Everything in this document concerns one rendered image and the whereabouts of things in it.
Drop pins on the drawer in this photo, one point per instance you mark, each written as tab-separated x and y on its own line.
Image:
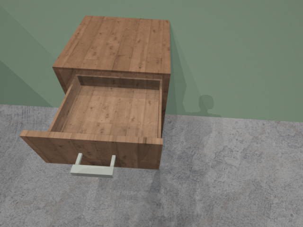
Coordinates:
101	116

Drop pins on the handle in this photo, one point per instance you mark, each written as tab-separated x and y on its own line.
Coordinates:
93	171

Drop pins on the cabinet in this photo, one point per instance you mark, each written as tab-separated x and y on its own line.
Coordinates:
118	47

